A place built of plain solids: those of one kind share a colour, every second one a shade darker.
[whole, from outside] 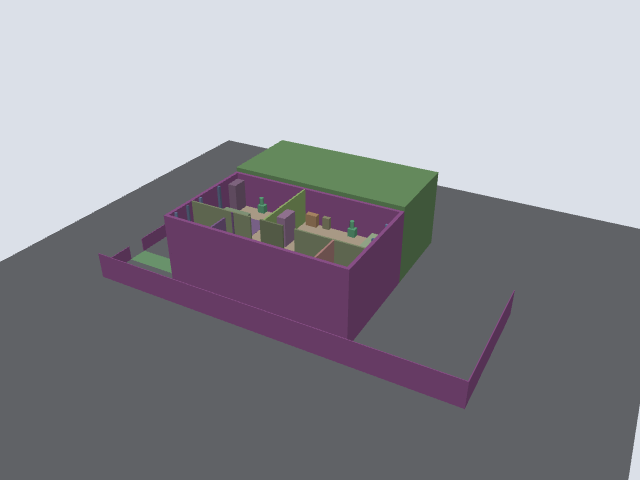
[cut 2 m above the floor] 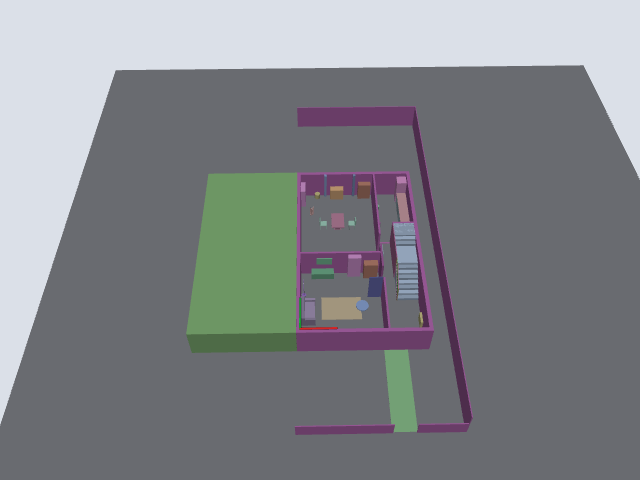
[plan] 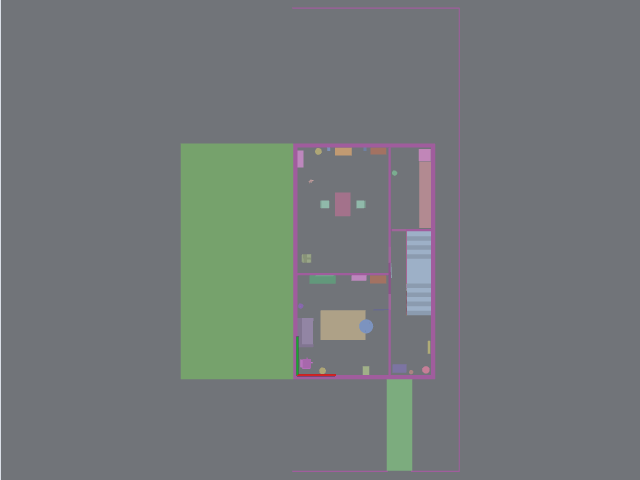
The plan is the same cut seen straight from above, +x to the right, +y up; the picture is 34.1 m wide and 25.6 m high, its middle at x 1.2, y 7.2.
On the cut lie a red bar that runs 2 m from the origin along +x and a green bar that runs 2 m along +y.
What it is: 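A semi-detached two-storey house, 7.1 m wide inside and 12.1 m deep; a hall 2.14 m wide with a straight stair of 15 risers of 191 mm on goings of 240 mm and a flat half landing; a front room and a back room; upstairs three bedrooms and a bathroom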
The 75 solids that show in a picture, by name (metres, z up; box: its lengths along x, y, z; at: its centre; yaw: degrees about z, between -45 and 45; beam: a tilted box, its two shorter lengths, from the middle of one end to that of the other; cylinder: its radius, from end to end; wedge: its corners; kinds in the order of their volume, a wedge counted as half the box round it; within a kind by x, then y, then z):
{
 "neighbour_house_1": {"box": [6.0, 12.58, 5.61], "at": [-3.23, 6.06, 2.75]},
 "wall_1": {"box": [0.23, 12.58, 5.31], "at": [-0.11, 6.06, 2.6]},
 "wall_2": {"box": [5.11, 0.06, 1.05], "at": [2.27, -5.14, 0.47]},
 "wall_3": {"box": [4.86, 0.12, 2.77], "at": [2.43, 5.38, 1.34]},
 "wall_4": {"box": [7.57, 0.23, 5.31], "at": [3.56, -0.11, 2.6]},
 "wall_5": {"box": [7.57, 0.23, 5.31], "at": [3.56, 12.24, 2.6]},
 "wall_6": {"box": [8.94, 0.06, 1.85], "at": [4.19, 19.57, 0.88]},
 "wall_7": {"box": [0.12, 3.48, 2.77], "at": [4.92, 1.74, 1.34]},
 "wall_8": {"box": [0.12, 1.67, 2.77], "at": [4.92, 5.15, 1.34]},
 "wall_9": {"box": [0.12, 5.29, 2.77], "at": [4.92, 9.48, 1.34]},
 "wall_10": {"box": [1.33, 0.12, 2.77], "at": [6.45, 7.73, 1.34]},
 "wall_11": {"box": [0.23, 12.58, 5.31], "at": [7.23, 6.06, 2.6]},
 "wall_12": {"box": [2.6, 0.06, 1.05], "at": [7.36, -5.14, 0.47]},
 "wall_13": {"box": [0.06, 24.77, 1.85], "at": [8.63, 7.21, 0.88]},
 "tread_1": {"box": [1.28, 4.48, 0.21], "at": [6.48, 5.43, 0.09]},
 "tread_2": {"box": [1.28, 4.24, 0.4], "at": [6.48, 5.55, 0.18]},
 "tread_3": {"box": [1.28, 4.0, 0.59], "at": [6.48, 5.67, 0.28]},
 "tread_4": {"box": [1.28, 3.76, 0.78], "at": [6.48, 5.79, 0.37]},
 "tread_5": {"box": [1.28, 3.52, 0.97], "at": [6.48, 5.91, 0.47]},
 "tread_6": {"box": [1.28, 3.28, 1.17], "at": [6.48, 6.03, 0.56]},
 "tread_7": {"box": [1.28, 3.04, 1.36], "at": [6.48, 6.15, 0.66]},
 "tread_8": {"box": [1.28, 2.8, 1.55], "at": [6.48, 6.27, 0.75]},
 "tread_9": {"box": [1.28, 1.48, 1.74], "at": [6.48, 6.93, 0.85]},
 "tread_10": {"box": [1.28, 1.24, 1.93], "at": [6.48, 7.05, 0.94]},
 "tread_11": {"box": [1.28, 1.0, 2.12], "at": [6.48, 7.17, 1.04]},
 "tread_12": {"box": [1.28, 0.76, 2.31], "at": [6.48, 7.29, 1.14]},
 "tread_13": {"box": [1.28, 0.51, 2.5], "at": [6.48, 7.41, 1.23]},
 "tread_14": {"box": [1.28, 0.27, 2.69], "at": [6.48, 7.53, 1.33]},
 "upper_floor_rooms_1": {"box": [4.99, 12.14, 0.14], "at": [2.49, 6.06, 2.79]},
 "ground_1": {"box": [1.36, 4.88, 0.5], "at": [5.44, -2.67, -0.25]},
 "landing_wall_1": {"box": [0.12, 4.45, 2.53], "at": [4.92, 2.23, 3.99]},
 "landing_wall_2": {"box": [0.12, 1.61, 2.53], "at": [4.92, 5.97, 3.99]},
 "landing_wall_3": {"box": [0.12, 4.56, 2.53], "at": [4.92, 9.85, 3.99]},
 "bed_1": {"box": [2.0, 1.46, 0.5], "at": [1.0, 11.08, 3.06]},
 "bed_2": {"box": [1.46, 2.0, 0.5], "at": [2.24, 1.0, 3.06]},
 "wardrobe_bed_1": {"box": [1.08, 0.6, 2.05], "at": [0.6, 0.3, 3.84]},
 "wardrobe_bed_2": {"box": [1.22, 0.6, 2.05], "at": [2.94, 5.74, 3.84]},
 "bedrooms_wall_1": {"box": [4.86, 0.12, 2.53], "at": [2.43, 5.38, 3.99]},
 "slotfit_storage_1": {"box": [0.86, 0.42, 1.34], "at": [4.3, 5.1, 0.62]},
 "slotfit_storage_2": {"box": [0.84, 0.36, 1.34], "at": [4.32, 11.94, 0.62]},
 "shelf_1": {"box": [0.32, 0.9, 1.51], "at": [0.16, 11.52, 0.7]},
 "shelf_2": {"box": [0.8, 0.3, 1.89], "at": [3.29, 5.17, 0.9]},
 "sofa_1": {"box": [0.24, 1.56, 0.83], "at": [0.12, 2.26, 0.36]},
 "sofa_2": {"box": [0.86, 0.16, 0.65], "at": [0.43, 1.56, 0.28]},
 "sofa_3": {"box": [0.86, 0.16, 0.65], "at": [0.43, 2.96, 0.28]},
 "sofa_4": {"box": [0.65, 1.24, 0.37], "at": [0.51, 2.26, 0.24]},
 "fridge_freezer_1": {"box": [0.65, 0.65, 1.85], "at": [6.79, 11.73, 0.88]},
 "bath_wall_1": {"box": [2.14, 0.12, 2.53], "at": [6.05, 10.17, 3.99]},
 "dresser_1": {"box": [0.42, 0.8, 0.87], "at": [0.21, 6.07, 3.25]},
 "dresser_2": {"box": [0.9, 0.42, 0.92], "at": [2.45, 11.92, 0.41]},
 "box_wall_1": {"box": [0.06, 0.12, 2.53], "at": [5.01, 3.16, 3.99]},
 "box_wall_2": {"box": [1.34, 0.12, 2.53], "at": [6.45, 3.16, 3.99]},
 "tv_board_1": {"box": [1.4, 0.46, 0.55], "at": [1.34, 5.1, 0.23]},
 "tv_board_2": {"box": [0.96, 0.06, 0.56], "at": [1.44, 5.29, 1.25]},
 "stair_bulkhead_1": {"box": [0.05, 2.77, 2.77], "at": [5.81, 6.28, 1.34]},
 "nightstand_1": {"box": [0.43, 0.5, 0.6], "at": [0.21, 2.09, 3.11]},
 "nightstand_2": {"box": [0.43, 0.5, 0.6], "at": [0.21, 9.06, 3.11]},
 "curtains_curtains_1": {"box": [0.17, 0.19, 2.27], "at": [1.67, 12.04, 1.19]},
 "curtains_curtains_2": {"box": [0.17, 0.19, 2.27], "at": [2.28, 0.09, 4.05]},
 "curtains_curtains_3": {"box": [0.17, 0.19, 2.27], "at": [3.6, 12.04, 1.19]},
 "curtains_curtains_4": {"box": [0.1, 0.19, 1.48], "at": [5.5, 0.09, 4.44]},
 "laid_rug_front_room_1": {"box": [2.4, 1.6, 0.06], "at": [2.43, 2.66, -0.02]},
 "laid_rug_bedroom_front_1": {"box": [2.0, 1.4, 0.06], "at": [2.43, 2.66, 2.85]},
 "slotfit_front_seat_1": {"box": [0.47, 0.5, 0.54], "at": [0.49, 0.6, 0.22]},
 "suitcase_1": {"box": [0.3, 0.5, 0.85], "at": [0.15, 7.13, 3.24]},
 "worktop_1": {"box": [0.62, 3.54, 0.04], "at": [6.81, 9.61, 0.88]},
 "box_cardboard_1": {"box": [0.35, 0.54, 0.43], "at": [3.66, 0.2, 0.16]},
 "basket_hall_1": {"cylinder": 0.2, "from": [6.85, 0.27, -0.05], "to": [6.85, 0.27, 0.56]},
 "meeting_table_1": {"box": [0.83, 1.26, 0.07], "at": [2.42, 9.1, 0.7]},
 "door_leaf_front_room_1": {"box": [0.8, 0.04, 2.05], "at": [4.46, 3.48, 0.97], "yaw": 0.4},
 "radiator_1": {"box": [0.14, 0.7, 0.6], "at": [7.01, 1.48, 0.42]},
 "coffee_table_1": {"cylinder": 0.38, "from": [3.66, 2.59, 0.33], "to": [3.66, 2.59, 0.4]},
 "laid_doormat_1": {"box": [0.75, 0.45, 0.06], "at": [5.44, 0.35, -0.02]},
 "side_chair_1": {"box": [0.42, 0.42, 0.04], "at": [1.49, 9.1, 0.43]},
 "side_chair_2": {"box": [0.42, 0.42, 0.04], "at": [3.35, 9.1, 0.43]}
}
